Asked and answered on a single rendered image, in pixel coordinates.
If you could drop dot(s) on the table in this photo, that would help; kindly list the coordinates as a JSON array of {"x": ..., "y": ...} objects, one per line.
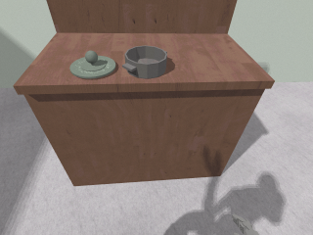
[{"x": 119, "y": 128}]

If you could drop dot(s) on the right robot hand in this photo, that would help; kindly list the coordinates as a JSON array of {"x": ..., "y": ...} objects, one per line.
[{"x": 244, "y": 225}]

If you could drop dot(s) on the lid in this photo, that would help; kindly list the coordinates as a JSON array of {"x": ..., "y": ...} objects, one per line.
[{"x": 81, "y": 68}]

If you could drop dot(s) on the knob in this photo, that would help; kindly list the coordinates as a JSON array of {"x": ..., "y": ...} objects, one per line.
[{"x": 91, "y": 57}]

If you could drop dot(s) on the pot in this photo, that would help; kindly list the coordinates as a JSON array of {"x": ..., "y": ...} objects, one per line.
[{"x": 145, "y": 61}]

